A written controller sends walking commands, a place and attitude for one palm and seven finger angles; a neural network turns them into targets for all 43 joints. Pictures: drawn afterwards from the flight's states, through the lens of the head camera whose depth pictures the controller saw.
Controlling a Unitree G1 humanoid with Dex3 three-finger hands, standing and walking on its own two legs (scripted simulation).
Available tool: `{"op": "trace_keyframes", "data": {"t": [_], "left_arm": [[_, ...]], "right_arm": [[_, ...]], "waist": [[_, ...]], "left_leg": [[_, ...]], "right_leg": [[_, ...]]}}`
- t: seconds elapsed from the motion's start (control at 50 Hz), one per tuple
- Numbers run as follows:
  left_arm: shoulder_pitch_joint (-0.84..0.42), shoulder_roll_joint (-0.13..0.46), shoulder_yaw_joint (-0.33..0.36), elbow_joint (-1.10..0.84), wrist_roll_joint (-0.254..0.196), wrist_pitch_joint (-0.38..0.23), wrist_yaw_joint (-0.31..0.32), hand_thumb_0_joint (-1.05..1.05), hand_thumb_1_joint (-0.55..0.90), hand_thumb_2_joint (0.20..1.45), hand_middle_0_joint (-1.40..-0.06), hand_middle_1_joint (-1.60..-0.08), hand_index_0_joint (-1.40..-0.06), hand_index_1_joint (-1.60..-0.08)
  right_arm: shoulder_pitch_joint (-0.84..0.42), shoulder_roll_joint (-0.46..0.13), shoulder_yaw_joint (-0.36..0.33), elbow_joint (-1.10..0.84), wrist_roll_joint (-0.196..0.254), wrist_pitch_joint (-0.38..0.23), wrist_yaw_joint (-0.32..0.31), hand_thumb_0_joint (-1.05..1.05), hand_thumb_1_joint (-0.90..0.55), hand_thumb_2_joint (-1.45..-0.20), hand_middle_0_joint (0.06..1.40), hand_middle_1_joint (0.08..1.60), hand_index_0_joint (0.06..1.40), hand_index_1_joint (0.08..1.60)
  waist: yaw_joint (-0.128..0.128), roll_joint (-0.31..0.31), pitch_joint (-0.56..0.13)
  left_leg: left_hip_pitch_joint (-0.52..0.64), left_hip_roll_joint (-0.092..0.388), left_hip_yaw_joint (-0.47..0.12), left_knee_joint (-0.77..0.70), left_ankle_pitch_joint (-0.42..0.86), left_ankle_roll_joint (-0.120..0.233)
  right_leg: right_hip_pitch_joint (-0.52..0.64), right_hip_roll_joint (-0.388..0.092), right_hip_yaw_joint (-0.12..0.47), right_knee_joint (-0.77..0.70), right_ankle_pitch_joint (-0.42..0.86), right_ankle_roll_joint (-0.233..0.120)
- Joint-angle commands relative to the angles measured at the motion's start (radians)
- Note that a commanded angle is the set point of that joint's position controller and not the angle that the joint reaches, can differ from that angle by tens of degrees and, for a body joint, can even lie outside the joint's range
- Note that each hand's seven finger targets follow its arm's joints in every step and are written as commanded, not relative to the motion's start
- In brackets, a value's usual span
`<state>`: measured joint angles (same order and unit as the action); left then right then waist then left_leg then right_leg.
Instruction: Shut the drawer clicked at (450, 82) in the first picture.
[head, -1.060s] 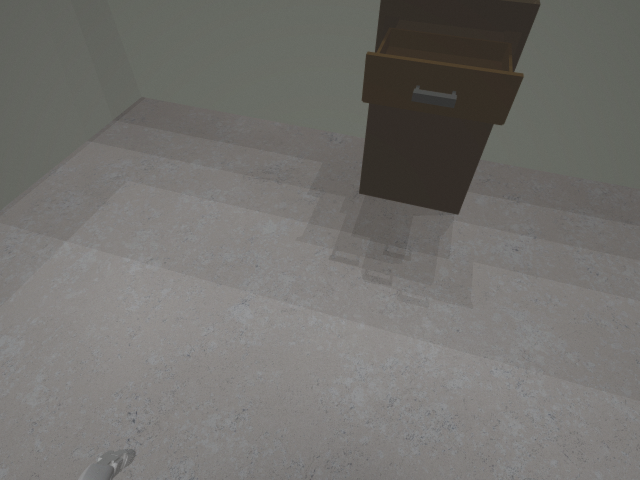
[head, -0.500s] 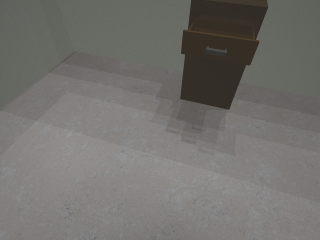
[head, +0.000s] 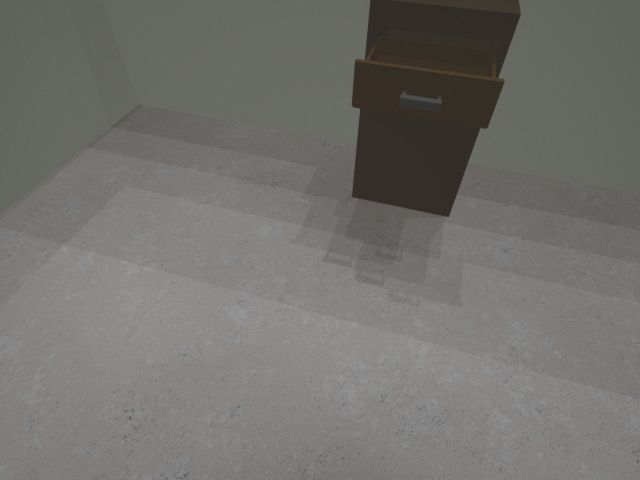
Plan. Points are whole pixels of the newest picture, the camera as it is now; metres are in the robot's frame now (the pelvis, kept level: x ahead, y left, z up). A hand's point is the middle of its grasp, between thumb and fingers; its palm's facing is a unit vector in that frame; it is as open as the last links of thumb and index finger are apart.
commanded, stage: look at it before walking up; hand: left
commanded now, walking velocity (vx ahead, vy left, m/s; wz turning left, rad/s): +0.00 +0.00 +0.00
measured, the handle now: (420, 99) +1.12 -0.24 -0.07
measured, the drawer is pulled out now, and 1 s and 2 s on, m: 0.30 0.30 0.30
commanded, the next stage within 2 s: walk to a spot facing it in 0.48 s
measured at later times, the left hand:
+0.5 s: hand out of the picture +0.08 +0.25 -0.16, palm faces -0.03 -0.94 -0.33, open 7.4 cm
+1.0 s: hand out of the picture +0.11 +0.16 -0.19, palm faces -0.16 -0.96 -0.23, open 7.4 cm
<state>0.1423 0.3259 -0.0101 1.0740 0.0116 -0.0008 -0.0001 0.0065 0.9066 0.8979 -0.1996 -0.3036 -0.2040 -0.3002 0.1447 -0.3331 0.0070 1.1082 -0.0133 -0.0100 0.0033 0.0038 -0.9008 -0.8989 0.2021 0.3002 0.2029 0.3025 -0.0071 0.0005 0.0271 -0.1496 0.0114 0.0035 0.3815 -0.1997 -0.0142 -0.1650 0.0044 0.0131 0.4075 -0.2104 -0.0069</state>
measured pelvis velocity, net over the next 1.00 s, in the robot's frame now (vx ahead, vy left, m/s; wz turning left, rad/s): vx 0.07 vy -0.03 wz -0.21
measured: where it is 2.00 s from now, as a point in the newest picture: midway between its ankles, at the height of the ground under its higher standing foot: (356, 431)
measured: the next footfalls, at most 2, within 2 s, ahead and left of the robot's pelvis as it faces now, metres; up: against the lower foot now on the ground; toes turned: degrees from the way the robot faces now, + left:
left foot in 1.46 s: +0.43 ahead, +0.01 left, +0.00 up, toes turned -18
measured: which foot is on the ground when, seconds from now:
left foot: down 0.00-0.96, up 0.98-1.00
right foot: down 0.00-1.00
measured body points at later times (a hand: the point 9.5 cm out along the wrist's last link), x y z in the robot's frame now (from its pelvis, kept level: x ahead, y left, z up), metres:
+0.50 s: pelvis +0.01 +0.00 +0.00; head +0.01 +0.00 +0.45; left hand +0.08 +0.29 -0.13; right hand +0.08 -0.29 -0.13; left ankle +0.01 +0.13 -0.74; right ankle +0.01 -0.11 -0.74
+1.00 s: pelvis +0.07 -0.03 -0.03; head +0.09 -0.05 +0.42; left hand +0.12 +0.21 -0.17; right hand +0.01 -0.28 -0.19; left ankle +0.01 +0.12 -0.73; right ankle +0.08 -0.12 -0.75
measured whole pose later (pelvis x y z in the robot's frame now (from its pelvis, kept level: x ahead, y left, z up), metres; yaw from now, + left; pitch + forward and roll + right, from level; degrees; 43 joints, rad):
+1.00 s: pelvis +0.07 -0.03 -0.03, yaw -12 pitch -1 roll +1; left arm 0.33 0.21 0.04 1.00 0.02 -0.01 -0.04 0.01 0.91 0.90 -0.20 -0.30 -0.20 -0.30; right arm 0.31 -0.24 -0.04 1.08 -0.02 -0.01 0.00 0.00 -0.90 -0.90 0.20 0.30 0.20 0.30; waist 0.02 0.03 0.06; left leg -0.18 0.13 0.15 0.78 -0.49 -0.04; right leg -0.34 0.00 -0.09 0.68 -0.30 -0.04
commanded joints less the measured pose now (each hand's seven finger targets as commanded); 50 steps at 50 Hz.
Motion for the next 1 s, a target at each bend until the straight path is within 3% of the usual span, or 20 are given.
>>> {"op": "trace_keyframes", "data": {"t": [0.0, 0.38, 0.54, 0.56, 0.6, 0.62, 0.66, 0.72, 0.74, 0.76, 0.78, 0.82, 0.86, 0.88, 0.9, 0.92, 0.94, 0.96, 0.98], "left_arm": [[-0.033, 0.211, 0.043, -0.057, -0.001, -0.023, 0.011, 0.000, 0.900, 0.900, -0.200, -0.300, -0.200, -0.300], [-0.023, 0.207, 0.042, -0.048, -0.001, -0.026, 0.012, 0.000, 0.900, 0.900, -0.200, -0.300, -0.200, -0.300], [-0.019, 0.209, 0.042, -0.046, -0.001, -0.027, 0.012, 0.000, 0.900, 0.900, -0.200, -0.300, -0.200, -0.300], [-0.023, 0.211, 0.042, -0.044, -0.001, -0.027, 0.012, 0.000, 0.900, 0.900, -0.200, -0.300, -0.200, -0.300], [0.037, 0.110, 0.023, -0.023, -0.001, -0.009, 0.014, 0.000, 0.900, 0.900, -0.200, -0.300, -0.200, -0.300], [0.060, 0.103, 0.025, -0.025, 0.002, 0.000, 0.010, 0.000, 0.900, 0.900, -0.200, -0.300, -0.200, -0.300], [0.069, 0.112, 0.036, -0.044, 0.006, 0.013, -0.001, 0.000, 0.900, 0.900, -0.200, -0.300, -0.200, -0.300], [0.090, 0.107, 0.054, -0.089, 0.010, 0.019, -0.017, 0.000, 0.900, 0.900, -0.200, -0.300, -0.200, -0.300], [0.086, 0.088, 0.056, -0.106, 0.011, 0.015, -0.020, 0.000, 0.900, 0.900, -0.200, -0.300, -0.200, -0.300], [0.090, 0.061, 0.058, -0.120, 0.009, 0.010, -0.025, 0.000, 0.900, 0.900, -0.200, -0.300, -0.200, -0.300], [0.056, 0.041, 0.062, -0.145, 0.009, 0.006, -0.029, 0.000, 0.900, 0.900, -0.200, -0.300, -0.200, -0.300], [0.017, 0.033, 0.070, -0.178, 0.012, -0.001, -0.038, 0.000, 0.900, 0.900, -0.200, -0.300, -0.200, -0.300], [0.047, -0.005, 0.075, -0.175, 0.009, -0.009, -0.044, 0.000, 0.900, 0.900, -0.200, -0.300, -0.200, -0.300], [0.097, -0.020, 0.076, -0.162, 0.007, -0.012, -0.047, 0.000, 0.900, 0.900, -0.200, -0.300, -0.200, -0.300], [0.192, -0.026, 0.081, -0.132, 0.008, -0.015, -0.048, 0.000, 0.900, 0.900, -0.200, -0.300, -0.200, -0.300], [0.320, 0.001, 0.088, -0.085, 0.013, -0.020, -0.044, 0.000, 0.900, 0.900, -0.200, -0.300, -0.200, -0.300], [0.462, 0.110, 0.116, -0.050, 0.022, -0.037, -0.026, 0.000, 0.900, 0.900, -0.200, -0.300, -0.200, -0.300], [0.518, 0.169, 0.122, -0.043, 0.006, -0.044, -0.008, 0.000, 0.900, 0.900, -0.200, -0.300, -0.200, -0.300], [0.489, 0.154, 0.125, -0.054, -0.002, -0.045, 0.005, 0.000, 0.900, 0.900, -0.200, -0.300, -0.200, -0.300]], "right_arm": [[-0.048, -0.198, -0.041, -0.056, 0.003, -0.025, -0.016, 0.000, -0.900, -0.900, 0.200, 0.300, 0.200, 0.300], [-0.056, -0.199, -0.042, -0.053, 0.006, -0.028, -0.019, 0.000, -0.900, -0.900, 0.200, 0.300, 0.200, 0.300], [-0.064, -0.197, -0.043, -0.052, 0.006, -0.025, -0.019, 0.000, -0.900, -0.900, 0.200, 0.300, 0.200, 0.300], [-0.063, -0.198, -0.042, -0.053, 0.006, -0.024, -0.019, 0.000, -0.900, -0.900, 0.200, 0.300, 0.200, 0.300], [-0.007, -0.092, -0.022, -0.031, -0.001, -0.013, -0.016, 0.000, -0.900, -0.900, 0.200, 0.300, 0.200, 0.300], [0.019, -0.083, -0.022, -0.033, -0.003, -0.008, -0.015, 0.000, -0.900, -0.900, 0.200, 0.300, 0.200, 0.300], [0.034, -0.096, -0.033, -0.045, -0.008, -0.002, -0.014, 0.000, -0.900, -0.900, 0.200, 0.300, 0.200, 0.300], [0.064, -0.133, -0.060, -0.077, -0.009, 0.000, -0.015, 0.000, -0.900, -0.900, 0.200, 0.300, 0.200, 0.300], [0.092, -0.145, -0.069, -0.082, -0.009, -0.004, -0.016, 0.000, -0.900, -0.900, 0.200, 0.300, 0.200, 0.300], [0.111, -0.167, -0.080, -0.086, -0.007, -0.011, -0.019, 0.000, -0.900, -0.900, 0.200, 0.300, 0.200, 0.300], [0.128, -0.178, -0.090, -0.091, -0.004, -0.022, -0.021, 0.000, -0.900, -0.900, 0.200, 0.300, 0.200, 0.300], [0.153, -0.150, -0.094, -0.096, -0.005, -0.038, -0.021, 0.000, -0.900, -0.900, 0.200, 0.300, 0.200, 0.300], [0.121, -0.123, -0.094, -0.102, -0.013, -0.043, -0.024, 0.000, -0.900, -0.900, 0.200, 0.300, 0.200, 0.300], [0.097, -0.116, -0.092, -0.109, -0.014, -0.044, -0.025, 0.000, -0.900, -0.900, 0.200, 0.300, 0.200, 0.300], [0.069, -0.113, -0.091, -0.113, -0.013, -0.043, -0.024, 0.000, -0.900, -0.900, 0.200, 0.300, 0.200, 0.300], [0.060, -0.095, -0.087, -0.119, -0.010, -0.042, -0.018, 0.000, -0.900, -0.900, 0.200, 0.300, 0.200, 0.300], [0.050, -0.025, -0.073, -0.154, 0.005, -0.042, -0.008, 0.000, -0.900, -0.900, 0.200, 0.300, 0.200, 0.300], [-0.022, 0.008, -0.061, -0.214, 0.000, -0.051, -0.003, 0.000, -0.900, -0.900, 0.200, 0.300, 0.200, 0.300], [-0.037, -0.018, -0.070, -0.219, -0.001, -0.053, -0.004, 0.000, -0.900, -0.900, 0.200, 0.300, 0.200, 0.300]], "waist": [[0.009, -0.006, -0.035], [0.009, -0.002, -0.071], [0.009, -0.007, -0.052], [0.007, -0.015, -0.051], [0.007, -0.025, -0.058], [0.009, -0.031, -0.054], [0.007, -0.022, 0.019], [0.004, 0.024, 0.103], [-0.009, 0.073, 0.115], [-0.015, 0.145, 0.104], [-0.028, 0.185, 0.099], [-0.034, 0.146, 0.091], [-0.006, 0.126, 0.077], [0.018, 0.127, 0.050], [0.066, 0.093, 0.010], [0.123, -0.018, -0.043], [0.178, -0.328, -0.071], [0.177, -0.407, -0.033], [0.155, -0.250, -0.030]], "left_leg": [[-0.010, 0.104, -0.092, -0.069, 0.053, 0.037], [0.031, 0.114, -0.084, -0.063, 0.143, 0.036], [0.038, 0.113, -0.082, -0.066, 0.138, 0.034], [0.035, 0.113, -0.082, -0.070, 0.127, 0.034], [0.044, 0.108, -0.045, -0.039, 0.037, 0.017], [0.038, 0.105, -0.030, -0.020, -0.053, 0.016], [-0.013, 0.104, -0.027, -0.024, -0.241, 0.023], [-0.023, 0.157, -0.081, -0.059, -0.419, 0.059], [-0.005, 0.200, -0.130, -0.098, -0.465, 0.085], [0.033, 0.281, -0.209, -0.158, -0.486, 0.127], [0.070, 0.364, -0.246, -0.200, -0.411, 0.174], [0.140, 0.396, -0.202, -0.175, -0.201, 0.202], [0.106, 0.377, -0.072, -0.111, -0.032, 0.169], [0.066, 0.354, -0.008, -0.056, 0.016, 0.142], [-0.004, 0.313, 0.070, 0.065, 0.008, 0.105], [-0.115, 0.239, 0.145, 0.272, 0.000, 0.066], [-0.374, 0.125, 0.221, 0.604, -0.213, 0.008], [-0.576, 0.031, 0.139, 0.824, -0.396, -0.011], [-0.626, 0.076, 0.030, 0.873, -0.328, 0.001]], "right_leg": [[-0.014, -0.118, 0.116, -0.093, 0.024, -0.027], [0.023, -0.121, 0.102, -0.077, 0.158, -0.025], [0.014, -0.123, 0.107, -0.089, 0.163, -0.025], [0.013, -0.122, 0.107, -0.092, 0.152, -0.025], [-0.003, -0.111, 0.121, -0.085, 0.050, -0.018], [-0.021, -0.105, 0.136, -0.081, -0.050, -0.025], [-0.100, -0.083, 0.168, -0.081, -0.246, -0.039], [-0.245, -0.026, 0.152, 0.012, -0.348, -0.047], [-0.296, 0.006, 0.116, 0.100, -0.334, -0.041], [-0.341, 0.040, 0.039, 0.244, -0.265, -0.029], [-0.399, 0.013, -0.018, 0.389, -0.254, -0.013], [-0.474, -0.055, -0.003, 0.457, -0.285, -0.004], [-0.388, -0.088, -0.030, 0.393, -0.272, -0.005], [-0.283, -0.082, -0.054, 0.314, -0.247, -0.010], [-0.119, -0.056, -0.087, 0.209, -0.151, -0.016], [0.076, 0.003, -0.125, 0.111, -0.042, -0.025], [0.251, -0.209, 0.241, -0.069, -0.171, -0.097], [0.255, -0.373, 0.635, -0.205, -0.080, -0.189], [0.287, -0.381, 0.602, -0.188, -0.074, -0.241]]}}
